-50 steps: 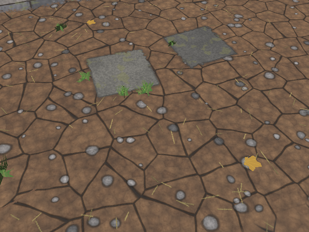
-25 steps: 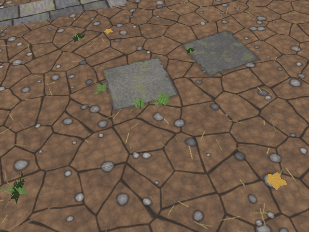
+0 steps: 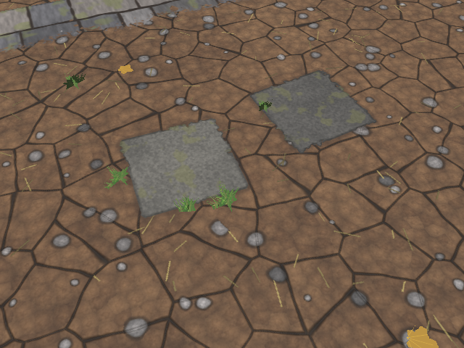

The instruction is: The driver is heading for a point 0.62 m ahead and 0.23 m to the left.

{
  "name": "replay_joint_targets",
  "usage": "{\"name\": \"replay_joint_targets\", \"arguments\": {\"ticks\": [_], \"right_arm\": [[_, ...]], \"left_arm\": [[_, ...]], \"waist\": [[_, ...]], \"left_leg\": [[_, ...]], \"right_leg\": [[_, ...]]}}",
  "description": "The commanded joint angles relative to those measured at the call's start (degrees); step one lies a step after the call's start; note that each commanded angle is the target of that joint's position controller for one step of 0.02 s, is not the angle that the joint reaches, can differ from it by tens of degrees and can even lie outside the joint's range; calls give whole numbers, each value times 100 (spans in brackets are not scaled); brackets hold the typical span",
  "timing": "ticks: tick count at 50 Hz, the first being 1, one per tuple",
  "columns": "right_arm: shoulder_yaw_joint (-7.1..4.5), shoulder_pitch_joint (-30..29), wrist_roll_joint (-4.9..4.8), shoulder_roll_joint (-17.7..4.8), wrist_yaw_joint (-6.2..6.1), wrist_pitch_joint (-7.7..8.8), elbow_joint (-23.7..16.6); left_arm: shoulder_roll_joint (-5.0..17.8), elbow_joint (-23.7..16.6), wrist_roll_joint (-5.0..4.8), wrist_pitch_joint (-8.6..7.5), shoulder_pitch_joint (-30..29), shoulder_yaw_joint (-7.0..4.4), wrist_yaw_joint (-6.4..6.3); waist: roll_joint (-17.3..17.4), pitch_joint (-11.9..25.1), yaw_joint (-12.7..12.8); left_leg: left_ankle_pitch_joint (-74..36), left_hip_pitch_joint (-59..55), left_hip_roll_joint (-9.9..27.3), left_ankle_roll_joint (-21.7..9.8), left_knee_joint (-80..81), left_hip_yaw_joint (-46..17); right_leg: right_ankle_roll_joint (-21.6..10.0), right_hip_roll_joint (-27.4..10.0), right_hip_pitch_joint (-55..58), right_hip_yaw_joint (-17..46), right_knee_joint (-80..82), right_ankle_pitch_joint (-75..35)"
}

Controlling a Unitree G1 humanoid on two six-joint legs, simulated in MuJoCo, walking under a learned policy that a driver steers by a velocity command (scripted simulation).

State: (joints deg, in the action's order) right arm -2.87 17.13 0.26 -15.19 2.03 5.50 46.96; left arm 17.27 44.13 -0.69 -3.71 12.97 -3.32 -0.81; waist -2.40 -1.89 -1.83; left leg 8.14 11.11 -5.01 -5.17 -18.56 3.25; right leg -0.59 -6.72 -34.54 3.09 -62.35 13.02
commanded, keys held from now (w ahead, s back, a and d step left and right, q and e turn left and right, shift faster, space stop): w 0.10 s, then w+q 0.76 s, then no key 0.14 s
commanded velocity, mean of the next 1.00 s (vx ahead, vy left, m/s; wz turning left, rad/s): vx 0.48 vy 0.00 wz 0.38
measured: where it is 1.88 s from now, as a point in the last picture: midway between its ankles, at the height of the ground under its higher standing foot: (195, 292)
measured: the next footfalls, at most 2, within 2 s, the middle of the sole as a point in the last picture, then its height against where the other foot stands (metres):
right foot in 0.32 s outside the picture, level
left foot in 0.82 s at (170, 321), level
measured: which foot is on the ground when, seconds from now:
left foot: down 0.00-0.32, up 0.34-0.80, down 0.82-1.00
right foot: up 0.00-0.30, down 0.32-0.84, up 0.86-1.00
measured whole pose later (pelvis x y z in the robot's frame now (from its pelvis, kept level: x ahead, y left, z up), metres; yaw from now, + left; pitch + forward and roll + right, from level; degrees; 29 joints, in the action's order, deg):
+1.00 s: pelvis +0.51 +0.08 -0.01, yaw +26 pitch +1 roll -1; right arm -3.7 13.0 0.1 -16.1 1.7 2.2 39.8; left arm 18.0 45.0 -0.3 -5.1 8.4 -3.4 -0.4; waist -1.6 -4.9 -0.6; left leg 9.4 18.5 -4.5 -5.6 -26.9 0.8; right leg 1.5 -5.4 -30.0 1.2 -67.2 21.7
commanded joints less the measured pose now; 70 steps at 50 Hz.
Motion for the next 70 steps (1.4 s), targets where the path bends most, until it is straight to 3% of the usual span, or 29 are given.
{"name": "replay_joint_targets", "arguments": {"ticks": [1, 5, 10, 13, 15, 16, 17, 18, 19, 21, 26, 32, 37, 39, 41, 42, 43, 44, 45, 46, 47, 52, 58, 63, 65, 66, 67, 68, 70], "right_arm": [[-163, -320, -21, -784, -68, 135, -341], [-171, 63, -89, -936, -146, 49, -184], [-182, 722, -157, -1019, -191, -132, 101], [-235, 695, -161, -1132, -260, -231, 129], [-204, 517, -124, -1088, -264, -258, 78], [-76, 403, -17, -759, -255, -235, -118], [116, 1247, -99, -85, -225, -132, -231], [-4, 1040, -233, -629, -229, -81, -137], [-129, 493, -329, -991, -236, -76, -298], [-155, 24, -210, -866, -260, -123, -424], [-141, 32, -190, -423, -227, -445, -588], [-71, -935, -152, -315, -28, -378, -936], [-110, -1550, -144, -463, 99, -410, -1301], [-213, -1281, -122, -647, 109, -442, -1331], [-540, 343, -165, -1170, 23, -488, -899], [-712, 1022, -219, -1756, -106, -544, -755], [-688, 601, -204, -2107, -74, -447, -1008], [-513, 493, -149, -1531, -2, -341, -1128], [-417, 276, -65, -1253, 2, -258, -1090], [-353, -98, -60, -1064, 1, -216, -1108], [-298, -408, -53, -851, -28, -210, -1138], [-284, -541, 7, -944, -173, -177, -1022], [-214, -388, 3, -873, -313, -347, -707], [-139, -472, -27, -752, -277, -406, -434], [-89, -292, 12, -635, -285, -378, -369], [-70, 329, 115, -533, -270, -319, -306], [-24, 417, 105, -445, -300, -334, -162], [-32, 198, 74, -526, -307, -407, -189], [-41, 3, 18, -474, -339, -625, -187]], "left_arm": [[277, -315, 75, 1, 83, -59, -21], [115, -505, 58, -121, -730, 31, 71], [158, -870, 4, -238, -1666, 56, 242], [370, -873, 0, -316, -1476, -11, 303], [747, -566, 17, -358, -297, -202, 241], [1133, -411, 122, -353, 773, -317, 172], [1525, -262, 144, -275, 1158, -423, 168], [917, -314, 112, -242, 1175, -277, 159], [625, -334, 92, -227, 800, -181, 128], [357, -306, 105, -223, 159, -98, 132], [423, -114, 118, -362, -253, -171, 132], [768, 79, 94, -271, -62, -280, 39], [1032, 262, -70, -90, 247, -386, 34], [1202, 252, -131, -9, 175, -437, 18], [1086, 205, -137, 71, 111, -382, 0], [608, 63, 129, 36, 311, -206, 0], [136, -276, 144, -144, 566, -31, 54], [751, -297, -93, -313, -95, -139, 109], [812, -357, -224, -381, -309, -152, 127], [739, -247, -113, -376, -229, -137, 64], [784, -159, 42, -323, -168, -175, 16], [460, -63, 123, 2, 50, -116, -25], [305, -188, 82, -22, -701, -19, 90], [454, -194, 160, -69, -745, -74, 164], [723, -83, 255, -126, -393, -137, 130], [952, -115, 312, -114, -470, -152, 91], [484, -57, 273, -36, -360, -59, 71], [190, -9, 183, 38, -367, 33, 78], [179, 6, 131, 136, -745, 76, 115]], "waist": [[461, -58, 223], [409, -153, -102], [424, -302, -380], [645, -115, -123], [676, 646, 531], [315, 1616, 983], [-1273, 2532, 651], [-1032, 2471, 850], [-671, 1537, 854], [-210, 628, 548], [-220, 43, 112], [-20, -172, 403], [-23, -343, 514], [-179, -52, 255], [1, 830, -613], [1151, 1253, -674], [2087, 2058, -69], [1074, 1956, -479], [870, 1261, -359], [337, 834, -75], [349, 703, 102], [462, 703, 375], [668, 695, 15], [726, 509, 93], [330, 765, 204], [-250, 1150, -218], [-572, 1494, -28], [-666, 1466, 67], [-645, 1118, -61]], "left_leg": [[-487, 50, 1626, -965, 1296, -1383], [-823, -159, 1394, -697, 1269, -846], [-953, -966, 1670, -703, 758, -1206], [-1426, -1281, 1844, -556, 256, -1504], [-2529, -932, 1443, -310, -1037, -1266], [-1526, 140, 1069, -81, -2655, -1037], [1865, 2418, 197, 320, -4658, -594], [2486, 3001, 383, 343, -5428, -1197], [2026, 3326, 634, 341, -5618, -1145], [1257, 3048, 1029, 398, -5217, -956], [639, 2636, 1326, 540, -4528, -909], [-896, 2539, 1238, 493, -2634, -509], [-345, 2615, 1080, 189, -1918, -190], [251, 1997, 729, -38, -1858, 135], [68, -307, 136, -405, -1463, 345], [-194, -1882, 1186, -808, -1334, -1374], [1535, -3212, 2303, -1943, -173, -4805], [1219, -3010, 2471, -1687, 375, -4801], [132, -2360, 2355, -1464, 226, -3846], [-1265, -1503, 2113, -1245, 35, -2980], [-2238, -890, 1904, -1100, -39, -2345], [-4134, -25, 1539, -1022, 193, -1232], [-3465, -331, 1317, -630, 122, -830], [-3106, -663, 1524, -583, -536, -1252], [-2327, -376, 1035, -141, -1135, -1130], [-1026, 275, 637, 147, -1433, -1017], [323, 531, 479, 422, -1768, -912], [1181, 619, 481, 544, -1851, -866], [1486, 509, 580, 574, -1428, -851]], "right_leg": [[156, -281, -460, 147, 636, -784], [160, -53, -252, -108, 2222, -1976], [137, 244, -310, -96, 3185, -1765], [-11, 409, 273, -63, 3523, -1175], [-314, 547, 2147, -244, 3743, -1089], [-697, -356, 3980, 583, 3360, -1214], [-1537, -1787, 6094, 3061, 3699, -195], [-1486, -1780, 5894, 3667, 4218, 542], [-1218, -1580, 5171, 2726, 4353, 459], [-1039, -1142, 3718, 1544, 4731, -395], [-1090, -957, 2549, 192, 5492, -1172], [-921, -787, 2825, -961, 5559, -1493], [-722, -1076, 3723, -1260, 5156, -1902], [-594, -1067, 3918, -1443, 4371, -3620], [-281, -677, 3201, -1762, 2113, -4322], [37, -294, 1552, -1785, 125, -1281], [300, 889, -511, -646, -1565, 2200], [202, 626, -1042, 165, -1861, 1967], [88, 405, -1159, 59, -1646, 1503], [93, 112, -815, 27, -1202, 1096], [131, -73, -394, 36, -776, 919], [384, 62, 322, -135, 237, 131], [397, 286, 736, -190, 2344, -1492], [81, 429, 1014, -170, 3235, -963], [-230, 102, 2238, 167, 3863, -3705], [-734, -490, 3261, 705, 3407, -5266], [-1276, -832, 3610, 1027, 3314, -5285], [-1434, -962, 3491, 1267, 3476, -4644], [-1245, -863, 2930, 1357, 3734, -3224]]}}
